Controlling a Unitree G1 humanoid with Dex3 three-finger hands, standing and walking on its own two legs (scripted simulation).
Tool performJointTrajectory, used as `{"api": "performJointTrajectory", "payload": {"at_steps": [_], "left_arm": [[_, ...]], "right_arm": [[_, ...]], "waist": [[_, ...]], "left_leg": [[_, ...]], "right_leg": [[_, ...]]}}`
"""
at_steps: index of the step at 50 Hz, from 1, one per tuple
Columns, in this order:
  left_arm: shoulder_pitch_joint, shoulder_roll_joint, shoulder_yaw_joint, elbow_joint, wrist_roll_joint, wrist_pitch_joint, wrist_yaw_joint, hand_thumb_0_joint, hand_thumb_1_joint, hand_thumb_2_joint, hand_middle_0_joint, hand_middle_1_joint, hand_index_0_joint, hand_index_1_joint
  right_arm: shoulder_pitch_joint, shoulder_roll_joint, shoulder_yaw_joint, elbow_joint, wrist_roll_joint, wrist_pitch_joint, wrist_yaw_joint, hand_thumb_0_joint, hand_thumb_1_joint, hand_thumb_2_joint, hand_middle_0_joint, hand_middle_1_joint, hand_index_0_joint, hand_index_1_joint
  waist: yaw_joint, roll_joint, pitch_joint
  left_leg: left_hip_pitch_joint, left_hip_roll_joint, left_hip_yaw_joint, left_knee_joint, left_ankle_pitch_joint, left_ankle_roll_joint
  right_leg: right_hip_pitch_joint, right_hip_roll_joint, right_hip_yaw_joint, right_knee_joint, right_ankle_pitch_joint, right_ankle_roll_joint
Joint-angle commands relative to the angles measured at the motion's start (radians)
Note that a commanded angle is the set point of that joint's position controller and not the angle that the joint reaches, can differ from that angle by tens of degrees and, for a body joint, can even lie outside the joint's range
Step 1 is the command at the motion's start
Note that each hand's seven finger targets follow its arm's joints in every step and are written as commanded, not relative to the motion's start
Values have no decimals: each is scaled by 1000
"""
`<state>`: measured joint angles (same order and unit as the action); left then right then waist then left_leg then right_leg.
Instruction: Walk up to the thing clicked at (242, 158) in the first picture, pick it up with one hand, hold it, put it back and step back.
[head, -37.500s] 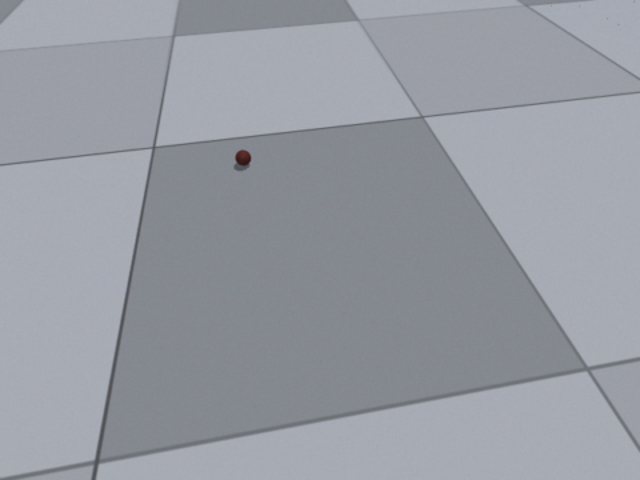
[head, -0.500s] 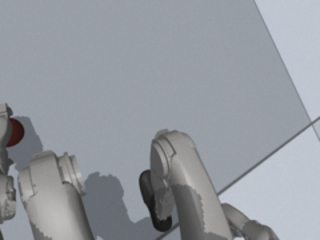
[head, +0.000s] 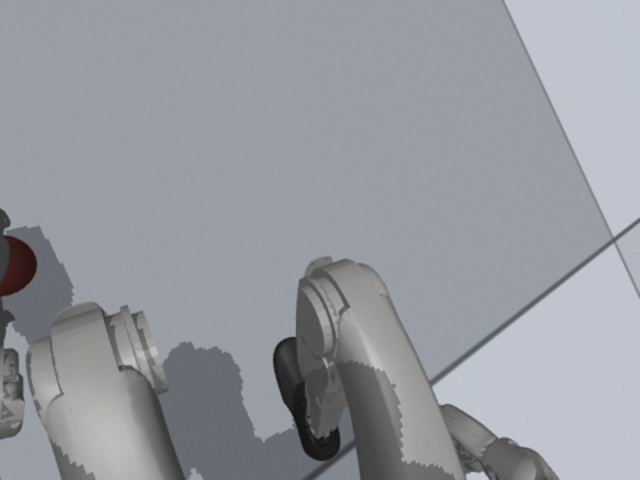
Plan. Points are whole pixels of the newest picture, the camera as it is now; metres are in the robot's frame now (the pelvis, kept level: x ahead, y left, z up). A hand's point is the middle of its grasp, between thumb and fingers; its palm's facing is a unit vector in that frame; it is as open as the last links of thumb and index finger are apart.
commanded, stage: rest palm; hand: left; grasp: from above
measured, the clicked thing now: out of the picture +0.38 +0.31 -0.26
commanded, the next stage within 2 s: close in 0.04 s
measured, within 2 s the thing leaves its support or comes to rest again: leaves its support in 1.98 s
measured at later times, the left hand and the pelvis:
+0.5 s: hand out of the picture +0.36 +0.32 -0.25, palm faces -0.45 -0.14 -0.88, open 11.7 cm; pelvis +0.00 +0.00 +0.00, yaw +0 degrees
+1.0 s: hand out of the picture +0.36 +0.32 -0.25, palm faces -0.45 -0.13 -0.88, open 10.3 cm; pelvis +0.00 +0.00 +0.01, yaw +0 degrees
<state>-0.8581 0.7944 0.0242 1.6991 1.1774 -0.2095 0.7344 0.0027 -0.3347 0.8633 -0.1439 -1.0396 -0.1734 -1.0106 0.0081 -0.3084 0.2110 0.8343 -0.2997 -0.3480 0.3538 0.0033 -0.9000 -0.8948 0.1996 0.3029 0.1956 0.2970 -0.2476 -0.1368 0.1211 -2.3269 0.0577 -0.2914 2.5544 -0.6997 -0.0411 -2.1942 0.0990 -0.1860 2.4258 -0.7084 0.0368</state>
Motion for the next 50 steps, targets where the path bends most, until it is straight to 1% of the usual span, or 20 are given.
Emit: {"api": "performJointTrajectory", "payload": {"at_steps": [1,3,5,7,11,14,17,24,27,29,31,32,36,39,40,41,42,44,47,50], "left_arm": [[-203,68,-22,-65,-9,-4,29,0,-302,805,-164,-1009,-200,-968],[-179,105,19,-84,-12,-9,38,0,-306,818,-172,-998,-202,-964],[-191,82,-13,-73,1,-3,33,0,-288,810,-181,-997,-214,-961],[-186,105,15,-93,-7,-8,45,0,-268,801,-191,-988,-224,-951],[-201,64,-18,-53,1,2,41,0,-170,685,-232,-977,-291,-914],[-199,75,-13,-79,-8,4,42,0,-142,662,-257,-949,-315,-887],[-193,43,-45,-76,-12,9,39,0,-119,644,-271,-943,-332,-878],[-189,43,-28,-89,-20,16,51,0,-74,616,-317,-901,-376,-839],[-212,18,-61,-68,-20,20,46,0,-53,601,-331,-897,-392,-832],[-219,34,-59,-74,-27,23,47,0,-43,581,-339,-885,-402,-819],[-200,57,-38,-92,-32,22,52,0,-22,554,-360,-855,-422,-790],[-186,23,-56,-64,-32,28,44,0,-4,558,-372,-856,-434,-790],[-204,40,-63,-90,-50,22,35,0,28,531,-401,-829,-463,-764],[-198,21,-74,-77,-43,23,30,0,85,526,-447,-812,-508,-747],[-203,64,-45,-97,-43,18,30,0,107,518,-468,-806,-529,-741],[-186,30,-59,-100,-42,19,28,0,112,547,-481,-798,-535,-741],[-160,-2,-73,-76,-40,23,25,0,131,523,-481,-808,-542,-743],[-204,5,-85,-95,-40,18,26,0,139,517,-491,-789,-550,-726],[-191,27,-63,-76,-36,19,36,0,149,479,-506,-760,-566,-697],[-183,10,-74,-67,-39,23,35,0,172,502,-523,-764,-580,-704]], "right_arm": [[156,-297,-76,-7,13,-15,-2,0,-895,-899,200,300,200,300],[163,-304,-85,-4,21,-7,-9,0,-894,-899,200,300,200,300],[151,-295,-78,-8,14,-11,-5,0,-896,-900,200,300,200,300],[155,-303,-80,-10,19,-5,-8,0,-894,-899,200,300,200,300],[155,-303,-75,-16,10,-9,-5,0,-886,-894,200,300,200,300],[155,-309,-79,-15,15,-14,-9,0,-888,-895,200,300,200,300],[149,-302,-77,-20,15,-21,-5,0,-888,-895,200,300,200,300],[156,-308,-83,-12,23,-22,-2,0,-890,-895,200,300,200,300],[152,-307,-74,-15,16,-34,7,0,-891,-896,200,300,200,300],[158,-314,-72,-21,23,-35,5,0,-892,-896,200,300,200,300],[152,-315,-77,-18,24,-33,-1,0,-893,-897,200,300,200,300],[154,-306,-78,-23,24,-35,0,0,-891,-896,200,300,200,300],[147,-312,-74,-28,26,-38,-4,0,-893,-897,200,300,200,300],[162,-311,-71,-28,26,-38,-6,0,-894,-897,200,300,200,300],[154,-314,-77,-21,28,-38,-6,0,-896,-898,200,300,200,300],[155,-312,-81,-21,30,-37,-6,0,-894,-897,200,300,200,300],[149,-307,-80,-24,27,-37,-6,0,-893,-897,200,300,200,300],[159,-313,-73,-26,27,-41,1,0,-892,-896,200,300,200,300],[159,-320,-74,-23,29,-42,2,0,-895,-897,200,300,200,300],[154,-310,-68,-26,26,-46,6,0,-895,-897,200,300,200,300]], "waist": [[-66,389,-580],[-39,409,-604],[-53,396,-581],[-42,415,-611],[-75,386,-557],[-58,406,-567],[-67,397,-563],[-54,424,-585],[-82,425,-562],[-82,392,-561],[-59,400,-549],[-68,397,-552],[-70,382,-553],[-79,381,-558],[-59,409,-556],[-51,418,-577],[-59,422,-589],[-75,405,-580],[-66,409,-561],[-70,404,-565]], "left_leg": [[430,7,130,-239,135,40],[443,8,132,-253,150,38],[434,10,126,-243,141,38],[447,10,128,-246,170,38],[424,9,125,-245,127,40],[441,9,128,-258,122,35],[438,8,125,-254,118,34],[465,8,126,-261,156,28],[464,8,123,-258,151,29],[442,5,129,-250,140,35],[429,6,131,-263,109,32],[443,5,133,-263,114,32],[426,3,132,-255,105,35],[438,5,128,-259,116,34],[454,5,128,-270,107,29],[466,6,123,-275,119,26],[469,6,125,-275,133,27],[472,6,117,-267,141,28],[463,6,119,-274,143,27],[470,5,124,-267,151,27]], "right_leg": [[280,41,-91,-247,228,-51],[298,47,-86,-255,237,-54],[275,44,-92,-241,233,-52],[294,47,-92,-243,259,-53],[266,45,-100,-251,227,-49],[269,44,-95,-256,215,-53],[268,43,-94,-254,218,-52],[285,48,-93,-251,257,-54],[274,47,-102,-247,255,-53],[280,45,-98,-267,245,-48],[277,43,-88,-275,202,-51],[282,46,-88,-272,210,-53],[286,45,-81,-281,198,-51],[281,44,-92,-276,215,-51],[279,46,-86,-267,205,-55],[278,43,-91,-259,214,-57],[288,50,-95,-263,230,-58],[279,46,-102,-258,248,-54],[277,45,-104,-258,248,-53],[288,46,-101,-258,257,-52]]}}
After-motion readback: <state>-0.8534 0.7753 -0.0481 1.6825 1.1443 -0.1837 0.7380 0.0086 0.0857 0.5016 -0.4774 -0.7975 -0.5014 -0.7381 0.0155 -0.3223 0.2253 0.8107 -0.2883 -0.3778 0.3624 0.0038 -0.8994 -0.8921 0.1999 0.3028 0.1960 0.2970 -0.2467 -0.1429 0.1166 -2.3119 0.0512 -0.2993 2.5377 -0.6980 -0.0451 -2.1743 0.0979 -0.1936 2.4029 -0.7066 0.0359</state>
